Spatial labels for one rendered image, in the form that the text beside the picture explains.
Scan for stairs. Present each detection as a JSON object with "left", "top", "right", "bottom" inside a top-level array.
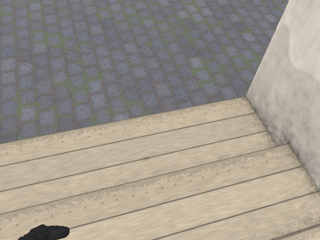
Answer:
[{"left": 0, "top": 96, "right": 320, "bottom": 240}]

